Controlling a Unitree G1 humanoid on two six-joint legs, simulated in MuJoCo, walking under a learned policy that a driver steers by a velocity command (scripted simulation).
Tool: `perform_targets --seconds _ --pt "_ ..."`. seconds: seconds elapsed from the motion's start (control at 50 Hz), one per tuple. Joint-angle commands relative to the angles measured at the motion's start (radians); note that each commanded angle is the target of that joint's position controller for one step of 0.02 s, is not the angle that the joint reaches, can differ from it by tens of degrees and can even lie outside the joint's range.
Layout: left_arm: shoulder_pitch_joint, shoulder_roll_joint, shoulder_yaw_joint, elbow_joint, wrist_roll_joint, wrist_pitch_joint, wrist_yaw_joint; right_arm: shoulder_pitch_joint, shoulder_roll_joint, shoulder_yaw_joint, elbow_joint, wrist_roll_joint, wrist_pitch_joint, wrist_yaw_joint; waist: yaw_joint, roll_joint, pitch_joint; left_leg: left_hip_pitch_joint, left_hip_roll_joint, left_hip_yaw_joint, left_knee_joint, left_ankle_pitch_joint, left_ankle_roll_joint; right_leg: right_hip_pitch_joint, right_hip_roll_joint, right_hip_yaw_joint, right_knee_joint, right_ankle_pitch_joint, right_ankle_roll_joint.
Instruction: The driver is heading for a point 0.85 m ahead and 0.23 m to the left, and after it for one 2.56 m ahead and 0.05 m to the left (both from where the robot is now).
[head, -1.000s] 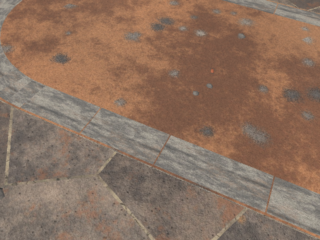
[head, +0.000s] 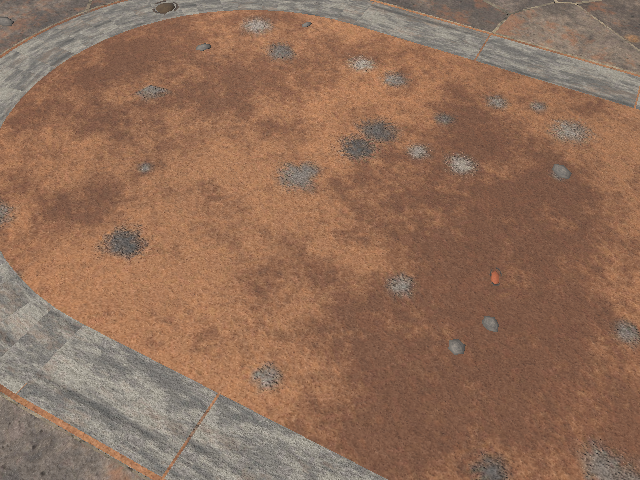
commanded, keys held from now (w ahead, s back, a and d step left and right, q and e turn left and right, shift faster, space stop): w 0.28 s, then w+q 0.72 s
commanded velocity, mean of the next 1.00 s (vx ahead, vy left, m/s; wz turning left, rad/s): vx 0.50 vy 0.00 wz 0.30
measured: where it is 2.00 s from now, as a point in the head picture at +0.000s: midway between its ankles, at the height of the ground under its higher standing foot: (224, 267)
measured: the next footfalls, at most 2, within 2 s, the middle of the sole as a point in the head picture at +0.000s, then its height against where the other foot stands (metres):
right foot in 0.32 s outside the picture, level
left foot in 0.86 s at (256, 426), level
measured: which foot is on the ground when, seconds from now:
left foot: down 0.00-0.34, up 0.36-0.84, down 0.86-1.00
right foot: up 0.00-0.30, down 0.32-0.88, up 0.90-1.00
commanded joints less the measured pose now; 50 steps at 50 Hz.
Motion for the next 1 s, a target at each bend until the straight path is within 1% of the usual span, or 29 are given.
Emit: perform_targets --seconds 0.02,0.1,0.2,0.26,0.28,0.3,0.32,0.34,0.36,0.38,0.4,0.42,0.44,0.48,0.54,0.64,0.74,0.76,0.8,0.82,0.84,0.86,0.88,0.9,0.92,0.94,0.96,0.98,1.0 --pt "-0.005 0.045 0.012 -0.054 0.009 0.0 0.003 -0.025 -0.152 -0.035 -0.047 0.003 -0.015 -0.014 0.029 0.096 0.0 0.041 0.271 -0.199 -0.186 0.202 0.157 -0.086 -0.035 0.022 -0.123 0.145 0.025" --pt "-0.14 0.017 0.001 -0.088 0.005 -0.015 -0.01 0.031 -0.168 -0.036 -0.016 0.012 -0.004 -0.028 -0.017 0.1 0.03 0.059 0.237 -0.126 -0.198 0.17 0.122 -0.045 0.001 -0.016 -0.363 0.322 0.024" --pt "-0.271 0.023 -0.005 -0.14 -0.006 -0.029 -0.036 0.112 -0.178 -0.042 0.037 0.02 0.02 -0.034 -0.052 0.1 0.063 0.212 0.299 -0.136 -0.143 0.198 0.119 -0.078 0.03 -0.022 -0.494 0.278 -0.004" --pt "-0.25 0.05 0.003 -0.145 -0.007 -0.037 -0.05 0.1 -0.192 -0.05 0.047 0.024 0.035 -0.042 -0.015 0.121 0.038 0.287 0.33 -0.145 -0.066 0.337 0.096 -0.016 0.052 -0.032 -0.533 0.174 -0.042" --pt "-0.196 0.07 0.013 -0.132 -0.006 -0.038 -0.049 0.083 -0.201 -0.053 0.044 0.023 0.039 -0.043 0.019 0.136 0.002 0.29 0.321 -0.135 -0.003 0.484 0.084 0.076 0.08 -0.056 -0.541 0.144 -0.059" --pt "-0.079 0.101 0.032 -0.097 -0.003 -0.04 -0.044 0.07 -0.193 -0.049 0.041 0.023 0.045 -0.043 0.085 0.129 -0.068 0.252 0.281 -0.113 0.138 0.614 0.064 0.259 0.111 -0.081 -0.571 0.16 -0.084" --pt "0.1 0.157 0.056 -0.05 0.006 -0.04 -0.033 0.069 -0.163 -0.034 0.026 0.014 0.046 -0.044 0.158 0.099 -0.198 0.103 0.228 -0.086 0.362 0.525 0.034 0.554 0.046 -0.018 -0.53 0.194 -0.128" --pt "0.23 0.254 0.082 -0.029 0.022 -0.033 -0.024 0.17 -0.06 -0.001 0.005 0.007 0.028 -0.035 0.146 -0.097 -0.357 -0.32 0.08 -0.025 0.759 0.123 -0.043 0.986 -0.222 0.382 -0.536 0.085 -0.264" --pt "0.25 0.189 0.063 -0.022 0.01 -0.027 -0.022 0.176 -0.057 0.002 0.024 0.02 0.008 -0.033 0.158 -0.186 -0.432 -0.481 0.009 -0.158 0.946 -0.44 -0.049 1.039 -0.31 0.655 -0.681 -0.031 -0.304" --pt "0.185 0.135 0.045 -0.027 0.004 -0.027 -0.019 0.091 -0.161 -0.029 0.001 0.053 -0.004 -0.03 0.159 -0.111 -0.272 -0.566 0.069 -0.209 1.017 -0.403 -0.035 0.904 -0.279 0.532 -0.718 -0.11 -0.25" --pt "0.106 0.105 0.035 -0.04 0.004 -0.028 -0.016 0.026 -0.169 -0.032 -0.02 0.061 -0.006 -0.032 0.128 -0.071 -0.16 -0.569 0.125 -0.174 0.988 -0.31 -0.027 0.752 -0.246 0.39 -0.75 -0.092 -0.213" --pt "0.04 0.07 0.026 -0.04 0.008 -0.033 -0.02 -0.003 -0.156 -0.035 -0.024 0.049 0.0 -0.038 0.096 -0.031 -0.081 -0.534 0.161 -0.161 0.927 -0.234 -0.031 0.614 -0.205 0.292 -0.8 -0.045 -0.191" --pt "-0.003 0.042 0.019 -0.041 0.015 -0.043 -0.021 0.014 -0.143 -0.043 -0.016 0.04 0.015 -0.043 0.06 -0.056 -0.047 -0.473 0.192 -0.169 0.877 -0.177 -0.034 0.526 -0.169 0.205 -0.837 0.007 -0.169" --pt "-0.033 0.036 0.021 -0.028 0.024 -0.055 -0.024 0.06 -0.089 -0.039 -0.001 0.039 0.044 -0.043 0.026 -0.062 -0.023 -0.401 0.205 -0.165 0.858 -0.125 -0.046 0.428 -0.141 0.098 -0.889 0.094 -0.168" --pt "-0.023 0.065 0.032 -0.002 0.03 -0.063 -0.015 0.014 -0.078 -0.043 -0.032 0.034 0.063 -0.047 0.017 -0.026 0.014 -0.473 0.209 -0.181 0.785 -0.013 -0.064 0.42 -0.134 -0.019 -0.918 0.216 -0.176" --pt "0.011 0.1 0.039 0.016 0.024 -0.05 0.01 -0.129 -0.051 -0.033 -0.086 0.025 0.048 -0.019 0.061 0.005 0.044 -0.481 0.191 -0.107 0.492 0.211 -0.066 0.483 -0.11 -0.163 -0.931 0.29 -0.151" --pt "0.1 0.135 0.053 0.049 0.003 -0.012 0.018 -0.271 -0.041 -0.022 -0.171 0.026 0.049 0.014 0.11 0.025 0.085 -0.554 0.172 -0.041 0.353 0.146 -0.033 0.681 -0.175 -0.211 -0.867 0.393 -0.142" --pt "0.101 0.142 0.056 0.05 -0.002 -0.003 0.019 -0.277 -0.047 -0.024 -0.186 0.027 0.05 0.021 0.102 0.018 0.082 -0.547 0.16 -0.025 0.341 0.105 -0.02 0.712 -0.185 -0.221 -0.835 0.463 -0.134" --pt "0.075 0.167 0.065 0.039 -0.007 0.012 0.024 -0.242 -0.076 -0.039 -0.201 0.028 0.055 0.029 0.06 -0.018 0.033 -0.446 0.103 0.031 0.335 0.008 0.016 0.744 -0.186 -0.251 -0.719 0.767 -0.111" --pt "0.062 0.18 0.069 0.033 -0.01 0.02 0.028 -0.181 -0.101 -0.054 -0.195 0.029 0.059 0.029 0.019 -0.037 -0.012 -0.353 0.065 0.057 0.341 -0.042 0.038 0.743 -0.181 -0.262 -0.612 0.913 -0.1" --pt "0.045 0.186 0.07 0.027 -0.013 0.028 0.03 -0.06 -0.141 -0.077 -0.17 0.032 0.061 0.025 -0.052 -0.034 -0.077 -0.191 0.022 0.071 0.306 -0.038 0.068 0.702 -0.159 -0.277 -0.441 0.965 -0.08" --pt "0.037 0.173 0.063 0.017 -0.011 0.026 0.032 0.106 -0.205 -0.113 -0.128 0.033 0.066 0.009 -0.137 0.014 -0.162 0.087 0.012 0.014 0.238 0.013 0.11 0.544 -0.115 -0.287 -0.189 0.811 -0.04" --pt "0.117 0.04 0.024 -0.026 0.031 0.007 0.02 0.151 -0.321 -0.139 -0.113 0.036 0.07 -0.012 -0.065 0.268 -0.238 0.439 0.262 -0.428 0.218 -0.014 0.246 0.123 0.025 -0.269 0.177 0.029 0.019" --pt "0.101 0.029 0.007 -0.055 0.012 -0.04 0.003 0.144 -0.306 -0.122 -0.154 0.027 0.051 -0.004 -0.05 0.261 -0.391 0.595 0.41 -0.904 0.031 -0.175 0.387 -0.105 0.17 -0.023 0.375 -0.402 0.03" --pt "-0.033 0.11 0.028 -0.082 -0.031 -0.07 -0.01 0.128 -0.227 -0.099 -0.151 0.018 0.038 0.003 -0.097 0.151 -0.296 0.546 0.385 -0.795 -0.019 -0.147 0.316 -0.209 0.108 0.057 0.389 -0.322 0.002" --pt "-0.066 0.105 0.025 -0.098 -0.038 -0.085 -0.012 0.075 -0.198 -0.09 -0.153 0.019 0.028 0.002 -0.065 0.11 -0.184 0.41 0.347 -0.649 -0.016 -0.072 0.274 -0.215 0.063 0.049 0.313 -0.228 -0.019" --pt "-0.058 0.099 0.028 -0.081 -0.015 -0.087 -0.004 0.002 -0.167 -0.081 -0.167 0.022 0.025 0.001 -0.015 0.042 -0.117 0.261 0.3 -0.534 -0.019 0.031 0.239 -0.153 0.022 0.046 0.221 -0.164 -0.015" --pt "-0.04 0.112 0.037 -0.072 0.002 -0.077 0.0 -0.049 -0.137 -0.07 -0.184 0.016 0.025 -0.003 0.02 0.054 -0.086 0.152 0.266 -0.458 -0.035 0.123 0.22 -0.078 -0.004 0.047 0.15 -0.121 -0.005" --pt "-0.023 0.112 0.041 -0.07 0.007 -0.062 -0.002 -0.067 -0.13 -0.065 -0.196 0.009 0.025 -0.007 0.042 0.072 -0.077 0.085 0.245 -0.428 -0.057 0.164 0.215 -0.023 -0.012 0.047 0.118 -0.096 0.007"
